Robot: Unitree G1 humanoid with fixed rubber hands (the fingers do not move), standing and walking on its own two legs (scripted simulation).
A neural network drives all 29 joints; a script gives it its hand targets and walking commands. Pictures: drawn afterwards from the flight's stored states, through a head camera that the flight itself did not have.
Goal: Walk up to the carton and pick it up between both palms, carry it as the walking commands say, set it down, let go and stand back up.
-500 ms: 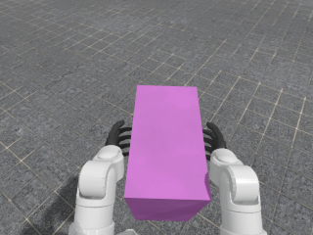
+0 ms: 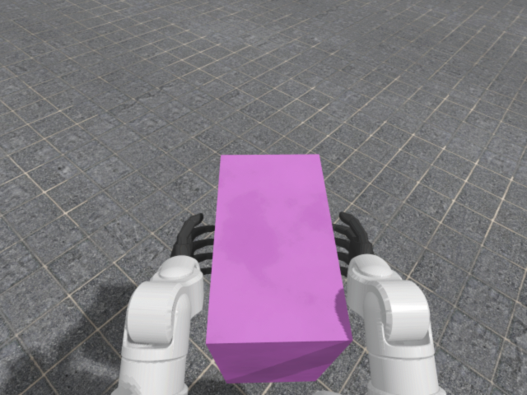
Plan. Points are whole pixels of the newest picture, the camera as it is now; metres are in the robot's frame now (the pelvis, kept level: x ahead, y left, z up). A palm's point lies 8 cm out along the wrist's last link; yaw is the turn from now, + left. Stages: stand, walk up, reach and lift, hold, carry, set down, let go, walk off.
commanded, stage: carry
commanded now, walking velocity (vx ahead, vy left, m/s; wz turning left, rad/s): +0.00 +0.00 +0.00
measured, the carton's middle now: (270, 274) +0.30 +0.02 +0.01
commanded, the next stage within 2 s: none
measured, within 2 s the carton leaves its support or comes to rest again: neither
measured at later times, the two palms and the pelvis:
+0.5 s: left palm (189, 359) +0.15 +0.11 +0.09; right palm (405, 374) +0.15 -0.13 +0.09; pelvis -0.12 -0.01 -0.01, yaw -1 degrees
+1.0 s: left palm (186, 370) +0.14 +0.11 +0.08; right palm (405, 389) +0.13 -0.13 +0.08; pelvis -0.14 +0.00 -0.01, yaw -1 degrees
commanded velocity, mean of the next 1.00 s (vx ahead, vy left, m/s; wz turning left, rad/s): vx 0.00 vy -0.01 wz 0.00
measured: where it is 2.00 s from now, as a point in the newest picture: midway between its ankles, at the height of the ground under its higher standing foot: outside the picture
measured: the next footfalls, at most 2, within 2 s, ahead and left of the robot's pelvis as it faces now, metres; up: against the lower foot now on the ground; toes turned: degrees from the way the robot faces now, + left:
right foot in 0.14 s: -0.05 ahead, -0.13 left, +0.00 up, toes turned -8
left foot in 0.36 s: -0.03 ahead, +0.12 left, +0.00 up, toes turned +4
